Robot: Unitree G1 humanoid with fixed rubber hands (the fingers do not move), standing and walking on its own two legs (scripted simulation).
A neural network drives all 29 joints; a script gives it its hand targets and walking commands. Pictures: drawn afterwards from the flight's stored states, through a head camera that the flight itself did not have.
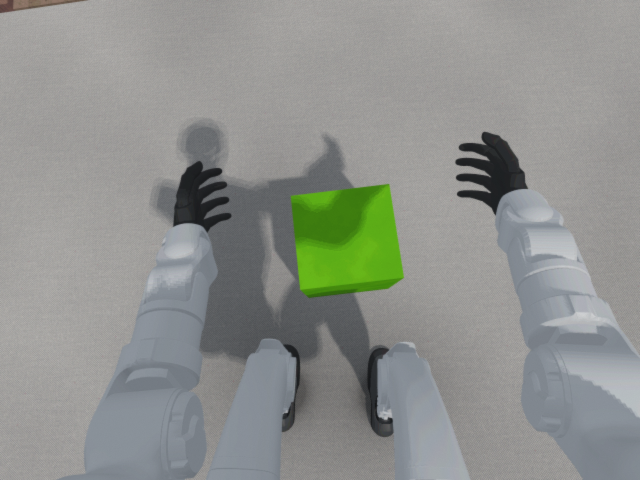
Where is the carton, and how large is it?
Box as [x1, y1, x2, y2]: [291, 184, 403, 297]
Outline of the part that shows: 388,184 291,196 300,289 308,297 387,288 403,277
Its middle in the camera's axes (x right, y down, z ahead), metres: +0.06 +0.01 +0.93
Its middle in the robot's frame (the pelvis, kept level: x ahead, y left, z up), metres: +0.46 -0.01 -0.53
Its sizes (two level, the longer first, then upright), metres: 0.210 0.200 0.250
